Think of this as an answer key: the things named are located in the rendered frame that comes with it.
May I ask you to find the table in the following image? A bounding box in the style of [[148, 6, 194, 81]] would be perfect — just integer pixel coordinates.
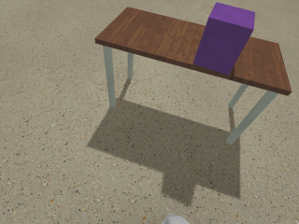
[[94, 7, 292, 145]]

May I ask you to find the carton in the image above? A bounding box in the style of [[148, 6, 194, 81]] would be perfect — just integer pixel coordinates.
[[193, 2, 255, 75]]

